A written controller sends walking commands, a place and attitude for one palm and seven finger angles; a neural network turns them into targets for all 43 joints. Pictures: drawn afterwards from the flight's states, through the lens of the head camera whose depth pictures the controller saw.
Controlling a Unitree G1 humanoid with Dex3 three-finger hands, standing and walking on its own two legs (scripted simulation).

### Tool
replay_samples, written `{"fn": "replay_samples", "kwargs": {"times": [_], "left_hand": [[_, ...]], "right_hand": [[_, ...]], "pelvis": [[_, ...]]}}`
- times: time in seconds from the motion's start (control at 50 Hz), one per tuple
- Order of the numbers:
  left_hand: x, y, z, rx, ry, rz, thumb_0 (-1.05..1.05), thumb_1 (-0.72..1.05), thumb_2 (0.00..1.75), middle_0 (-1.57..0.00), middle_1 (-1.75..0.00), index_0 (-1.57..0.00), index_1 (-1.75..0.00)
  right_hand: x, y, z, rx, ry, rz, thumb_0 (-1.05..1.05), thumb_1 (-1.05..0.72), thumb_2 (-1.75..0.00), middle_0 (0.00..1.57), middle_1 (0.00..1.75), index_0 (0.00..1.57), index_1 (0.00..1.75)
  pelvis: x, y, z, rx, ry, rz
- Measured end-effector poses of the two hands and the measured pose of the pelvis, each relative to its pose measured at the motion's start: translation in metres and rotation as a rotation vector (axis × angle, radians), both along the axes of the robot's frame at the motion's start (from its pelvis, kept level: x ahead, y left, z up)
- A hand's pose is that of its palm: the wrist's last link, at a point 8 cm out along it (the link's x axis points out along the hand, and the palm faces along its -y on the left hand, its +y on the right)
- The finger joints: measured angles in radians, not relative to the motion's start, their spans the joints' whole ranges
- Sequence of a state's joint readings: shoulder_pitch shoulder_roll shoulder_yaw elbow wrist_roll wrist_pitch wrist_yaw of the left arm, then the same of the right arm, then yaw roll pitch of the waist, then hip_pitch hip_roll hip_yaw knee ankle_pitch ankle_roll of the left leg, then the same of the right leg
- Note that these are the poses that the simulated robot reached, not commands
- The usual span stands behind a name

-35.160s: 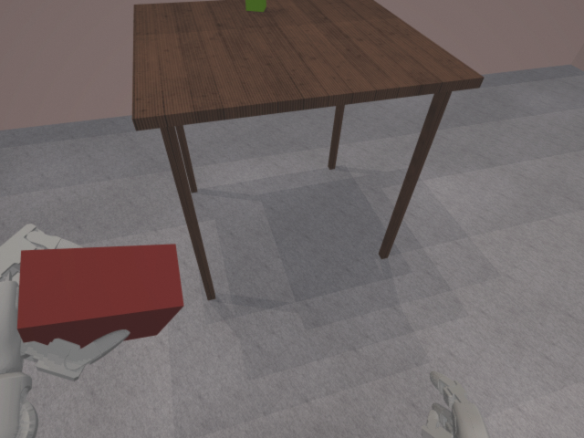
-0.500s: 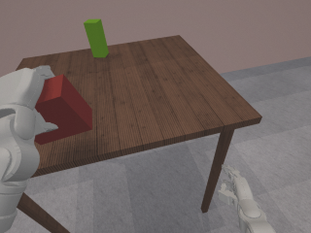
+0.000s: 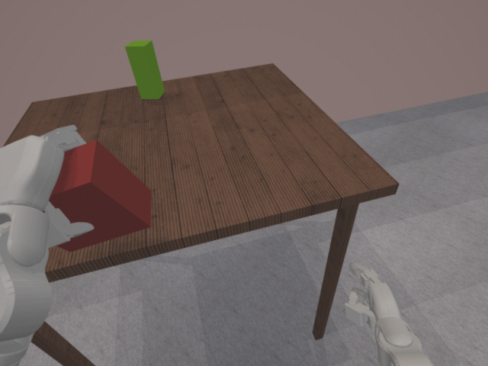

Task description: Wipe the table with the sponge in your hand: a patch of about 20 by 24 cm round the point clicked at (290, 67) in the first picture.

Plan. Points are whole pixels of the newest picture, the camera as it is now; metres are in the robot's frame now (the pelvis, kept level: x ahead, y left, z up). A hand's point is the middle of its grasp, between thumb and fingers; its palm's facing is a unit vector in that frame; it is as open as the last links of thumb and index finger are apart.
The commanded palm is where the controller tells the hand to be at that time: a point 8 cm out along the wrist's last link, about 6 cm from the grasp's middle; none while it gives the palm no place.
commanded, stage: bring the sponge back beside the body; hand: left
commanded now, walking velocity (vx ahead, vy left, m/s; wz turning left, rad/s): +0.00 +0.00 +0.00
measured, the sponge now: (93, 208) +0.23 +0.28 +0.19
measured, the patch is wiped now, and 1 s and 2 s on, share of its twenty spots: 1.00 1.00 1.00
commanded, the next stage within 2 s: step back with the hand held close in 0.44 s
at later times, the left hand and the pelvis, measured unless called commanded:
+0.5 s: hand (69, 193) +0.20 +0.27 +0.25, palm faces +0.44 -0.16 -0.88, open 10.4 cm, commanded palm +0.14 +0.27 +0.31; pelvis -0.01 -0.01 +0.00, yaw +0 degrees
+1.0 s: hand (93, 171) +0.22 +0.24 +0.27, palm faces +0.48 -0.76 -0.43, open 10.4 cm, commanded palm +0.14 +0.28 +0.29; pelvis -0.02 +0.00 -0.01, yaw +0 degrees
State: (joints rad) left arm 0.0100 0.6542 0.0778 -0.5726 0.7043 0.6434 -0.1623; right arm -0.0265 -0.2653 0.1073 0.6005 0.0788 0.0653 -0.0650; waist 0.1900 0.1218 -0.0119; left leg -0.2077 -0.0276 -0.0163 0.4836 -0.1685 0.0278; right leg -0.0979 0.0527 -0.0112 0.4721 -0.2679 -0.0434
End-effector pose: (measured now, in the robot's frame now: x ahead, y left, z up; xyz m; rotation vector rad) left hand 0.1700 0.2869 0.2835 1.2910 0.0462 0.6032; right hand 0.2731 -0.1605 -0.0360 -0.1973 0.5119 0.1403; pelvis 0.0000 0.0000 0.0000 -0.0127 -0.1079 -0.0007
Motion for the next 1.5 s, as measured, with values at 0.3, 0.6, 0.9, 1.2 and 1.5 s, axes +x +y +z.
{"fn": "replay_samples", "kwargs": {"times": [0.3, 0.6, 0.9, 1.2, 1.5], "left_hand": [[-0.013, -0.01, 0.006, -0.01, -0.07, 0.013, -0.01, -0.55, 1.04, -0.69, -1.3, -0.73, -1.3], [-0.005, -0.014, -0.001, -0.133, -0.094, -0.065, -0.01, -0.55, 1.04, -0.69, -1.3, -0.73, -1.3], [0.013, -0.019, -0.001, -0.445, -0.571, -0.665, -0.01, -0.55, 1.04, -0.69, -1.3, -0.73, -1.3], [-0.051, -0.011, -0.001, -0.369, -0.647, -0.713, -0.01, -0.55, 1.04, -0.69, -1.3, -0.73, -1.3], [-0.122, 0.011, -0.007, -0.433, -0.777, -0.633, -0.01, -0.55, 1.04, -0.69, -1.3, -0.73, -1.3]], "right_hand": [[-0.002, -0.002, 0.008, 0.019, -0.034, 0.012, 0.01, -0.9, -0.9, 0.2, 0.3, 0.2, 0.3], [-0.011, -0.016, 0.006, 0.013, -0.029, -0.009, 0.01, -0.9, -0.9, 0.2, 0.3, 0.2, 0.3], [-0.141, -0.09, -0.05, -0.167, 0.347, -0.312, 0.01, -0.9, -0.9, 0.2, 0.3, 0.2, 0.3], [-0.184, -0.075, -0.047, -0.147, 0.238, -0.33, 0.01, -0.9, -0.9, 0.2, 0.3, 0.2, 0.3], [-0.197, -0.046, -0.041, -0.157, 0.174, -0.203, 0.01, -0.9, -0.9, 0.21, 0.3, 0.2, 0.3]], "pelvis": [[-0.005, -0.009, 0.0, 0.002, -0.018, -0.001], [-0.006, -0.013, 0.0, -0.002, -0.012, 0.008], [-0.006, -0.001, -0.006, -0.009, 0.141, 0.009], [-0.056, 0.009, -0.014, -0.019, 0.14, -0.002], [-0.112, 0.012, -0.021, -0.028, 0.115, 0.068]]}}
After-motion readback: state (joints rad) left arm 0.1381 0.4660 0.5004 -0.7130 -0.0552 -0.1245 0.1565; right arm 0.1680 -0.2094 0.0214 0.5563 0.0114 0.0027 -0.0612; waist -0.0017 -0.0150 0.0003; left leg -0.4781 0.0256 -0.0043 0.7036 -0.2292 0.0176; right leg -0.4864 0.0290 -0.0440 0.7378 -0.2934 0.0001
